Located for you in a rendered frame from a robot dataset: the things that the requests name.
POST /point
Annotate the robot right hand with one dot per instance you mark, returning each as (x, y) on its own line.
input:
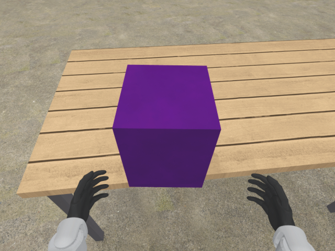
(274, 203)

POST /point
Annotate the right robot forearm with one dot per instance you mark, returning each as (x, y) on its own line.
(291, 238)

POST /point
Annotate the carton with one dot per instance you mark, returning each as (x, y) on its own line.
(166, 125)

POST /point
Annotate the robot left hand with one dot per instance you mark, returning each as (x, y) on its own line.
(83, 198)

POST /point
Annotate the left robot forearm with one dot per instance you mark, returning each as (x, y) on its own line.
(70, 236)

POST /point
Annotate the table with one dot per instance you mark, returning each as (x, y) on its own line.
(275, 102)

